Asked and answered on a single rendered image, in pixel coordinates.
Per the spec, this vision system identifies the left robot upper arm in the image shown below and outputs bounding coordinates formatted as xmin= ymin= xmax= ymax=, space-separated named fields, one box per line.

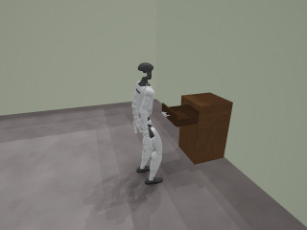
xmin=131 ymin=81 xmax=140 ymax=105

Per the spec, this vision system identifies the robot left shin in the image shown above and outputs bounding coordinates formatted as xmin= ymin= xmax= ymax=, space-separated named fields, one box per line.
xmin=140 ymin=148 xmax=154 ymax=169

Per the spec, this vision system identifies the robot right hand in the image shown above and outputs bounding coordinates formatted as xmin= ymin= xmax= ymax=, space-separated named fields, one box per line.
xmin=142 ymin=136 xmax=153 ymax=152

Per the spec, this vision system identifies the right robot forearm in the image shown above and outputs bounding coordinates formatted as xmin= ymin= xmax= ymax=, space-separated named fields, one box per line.
xmin=140 ymin=110 xmax=150 ymax=137

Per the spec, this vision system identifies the robot left hand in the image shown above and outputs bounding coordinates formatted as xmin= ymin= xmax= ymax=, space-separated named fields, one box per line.
xmin=132 ymin=120 xmax=142 ymax=134

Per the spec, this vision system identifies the drawer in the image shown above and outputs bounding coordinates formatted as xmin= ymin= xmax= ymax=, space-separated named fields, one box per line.
xmin=161 ymin=103 xmax=200 ymax=127

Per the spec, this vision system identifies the handle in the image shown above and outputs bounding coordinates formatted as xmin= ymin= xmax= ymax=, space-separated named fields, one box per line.
xmin=161 ymin=111 xmax=170 ymax=117

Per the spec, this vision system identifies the humanoid robot head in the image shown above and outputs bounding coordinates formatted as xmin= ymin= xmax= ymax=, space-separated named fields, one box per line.
xmin=137 ymin=62 xmax=154 ymax=86

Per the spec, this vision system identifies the right robot upper arm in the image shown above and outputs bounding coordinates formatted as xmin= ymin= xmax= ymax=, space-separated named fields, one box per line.
xmin=139 ymin=86 xmax=154 ymax=115

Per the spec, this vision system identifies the left robot forearm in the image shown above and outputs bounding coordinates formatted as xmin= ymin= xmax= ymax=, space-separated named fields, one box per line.
xmin=131 ymin=103 xmax=139 ymax=121

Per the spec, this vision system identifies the cabinet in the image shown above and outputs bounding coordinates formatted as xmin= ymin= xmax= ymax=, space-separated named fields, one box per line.
xmin=178 ymin=92 xmax=233 ymax=165

